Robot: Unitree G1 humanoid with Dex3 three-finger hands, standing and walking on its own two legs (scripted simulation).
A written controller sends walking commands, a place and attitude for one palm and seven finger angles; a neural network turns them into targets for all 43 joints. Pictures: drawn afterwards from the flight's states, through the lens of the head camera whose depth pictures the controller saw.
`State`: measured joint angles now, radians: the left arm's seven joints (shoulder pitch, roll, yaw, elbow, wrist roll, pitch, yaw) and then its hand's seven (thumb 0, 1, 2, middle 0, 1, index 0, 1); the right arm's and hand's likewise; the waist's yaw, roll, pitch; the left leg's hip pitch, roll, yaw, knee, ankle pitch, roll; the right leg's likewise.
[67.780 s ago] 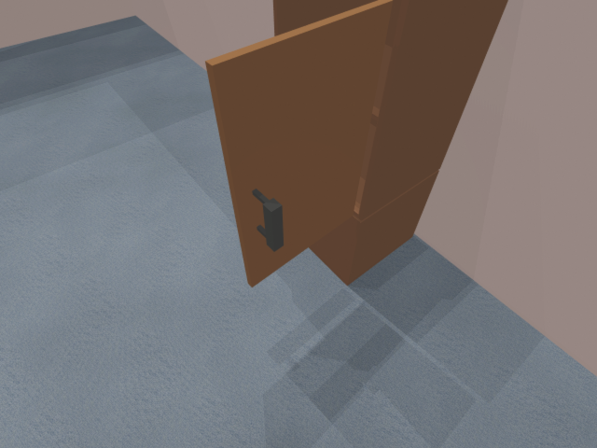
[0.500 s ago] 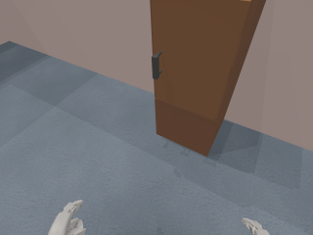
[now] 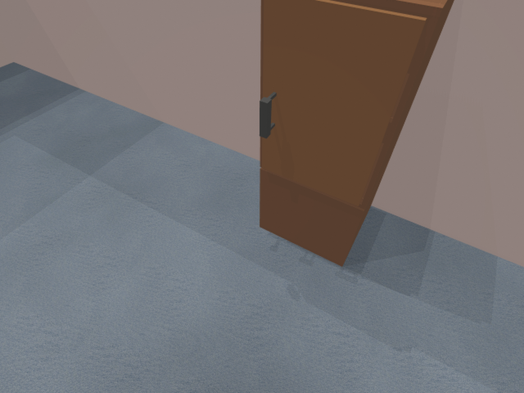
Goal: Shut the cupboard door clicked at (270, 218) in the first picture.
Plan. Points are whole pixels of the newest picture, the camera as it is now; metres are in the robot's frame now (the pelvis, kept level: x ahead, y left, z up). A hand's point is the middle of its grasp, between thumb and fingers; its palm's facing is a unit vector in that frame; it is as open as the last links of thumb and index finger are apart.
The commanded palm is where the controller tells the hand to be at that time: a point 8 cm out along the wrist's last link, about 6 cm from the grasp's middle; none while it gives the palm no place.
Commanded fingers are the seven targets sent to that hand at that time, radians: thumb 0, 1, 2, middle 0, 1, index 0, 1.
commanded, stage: let the arm hang, fingers relaxed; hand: left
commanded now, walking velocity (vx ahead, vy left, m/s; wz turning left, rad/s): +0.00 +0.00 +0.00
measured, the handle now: (269, 114) +0.90 +0.03 -0.08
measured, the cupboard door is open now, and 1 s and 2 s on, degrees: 0 0 0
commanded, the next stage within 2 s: look to check the result in 0.40 s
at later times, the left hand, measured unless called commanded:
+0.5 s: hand out of the picture -0.04 +0.17 -0.18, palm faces +0.03 -0.99 -0.17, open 7.4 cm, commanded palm none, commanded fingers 0.00 0.90 0.90 -0.20 -0.30 -0.20 -0.30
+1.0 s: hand out of the picture +0.01 +0.19 -0.17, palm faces +0.00 -0.97 -0.22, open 7.4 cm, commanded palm none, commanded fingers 0.00 0.90 0.90 -0.20 -0.30 -0.20 -0.30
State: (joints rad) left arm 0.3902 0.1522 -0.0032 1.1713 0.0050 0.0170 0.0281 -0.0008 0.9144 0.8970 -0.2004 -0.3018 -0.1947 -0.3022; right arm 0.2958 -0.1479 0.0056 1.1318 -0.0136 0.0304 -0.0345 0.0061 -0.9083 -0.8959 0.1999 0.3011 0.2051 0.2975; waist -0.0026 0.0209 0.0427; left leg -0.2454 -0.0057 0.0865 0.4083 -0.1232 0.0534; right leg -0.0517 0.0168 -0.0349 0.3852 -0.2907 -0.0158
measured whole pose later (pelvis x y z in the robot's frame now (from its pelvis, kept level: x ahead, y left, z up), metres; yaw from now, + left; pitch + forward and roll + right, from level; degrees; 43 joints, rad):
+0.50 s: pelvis +0.00 +0.01 +0.00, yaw +0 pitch -2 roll +0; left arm 0.36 0.13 0.01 1.15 0.01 0.00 0.03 0.00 0.91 0.90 -0.20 -0.30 -0.20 -0.30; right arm 0.31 -0.15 -0.01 1.14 -0.02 0.02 -0.04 0.00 -0.91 -0.90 0.20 0.30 0.20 0.30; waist -0.01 0.00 0.02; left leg -0.24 -0.02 0.10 0.38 -0.11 0.07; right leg -0.07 0.00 -0.02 0.40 -0.30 0.00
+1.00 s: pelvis +0.02 +0.00 +0.00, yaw -1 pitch -2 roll +0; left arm 0.28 0.19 0.00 1.15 0.01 0.00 0.03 0.00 0.91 0.90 -0.20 -0.30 -0.20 -0.30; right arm 0.22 -0.21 -0.01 1.13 -0.01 0.01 -0.03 0.00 -0.91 -0.90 0.20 0.30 0.20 0.30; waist -0.01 0.00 0.05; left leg -0.21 -0.02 0.10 0.37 -0.13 0.05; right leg -0.03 0.00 -0.02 0.36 -0.30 -0.01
